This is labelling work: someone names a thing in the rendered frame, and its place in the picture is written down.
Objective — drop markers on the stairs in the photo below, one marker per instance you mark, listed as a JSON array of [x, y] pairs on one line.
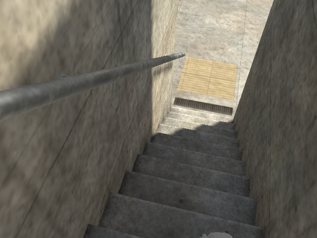
[[189, 181]]

